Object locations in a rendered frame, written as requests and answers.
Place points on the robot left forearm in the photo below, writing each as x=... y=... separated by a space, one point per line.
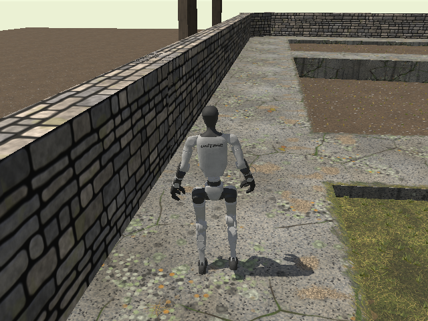
x=178 y=177

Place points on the robot right forearm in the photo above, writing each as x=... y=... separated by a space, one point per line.
x=247 y=173

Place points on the right robot hand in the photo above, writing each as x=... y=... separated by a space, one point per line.
x=245 y=184

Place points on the robot left foot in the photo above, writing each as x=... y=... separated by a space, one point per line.
x=202 y=268

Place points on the robot right foot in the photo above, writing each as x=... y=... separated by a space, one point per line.
x=233 y=264

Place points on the robot left upper arm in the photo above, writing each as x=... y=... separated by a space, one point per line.
x=187 y=152

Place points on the robot right upper arm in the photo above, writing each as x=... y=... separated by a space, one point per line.
x=237 y=151

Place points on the left robot hand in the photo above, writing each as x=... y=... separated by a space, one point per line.
x=174 y=190

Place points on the robot foot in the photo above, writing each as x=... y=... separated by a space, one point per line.
x=202 y=268
x=233 y=264

